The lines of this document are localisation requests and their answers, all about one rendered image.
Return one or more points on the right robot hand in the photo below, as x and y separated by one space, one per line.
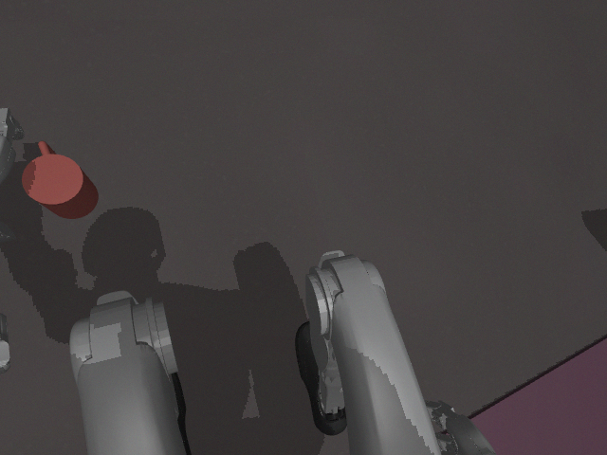
464 437

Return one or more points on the left robot hand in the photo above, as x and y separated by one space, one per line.
10 130

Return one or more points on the left robot foot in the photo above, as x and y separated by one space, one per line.
182 411

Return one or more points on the right robot foot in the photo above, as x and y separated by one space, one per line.
327 423

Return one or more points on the mug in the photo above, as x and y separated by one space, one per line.
59 184

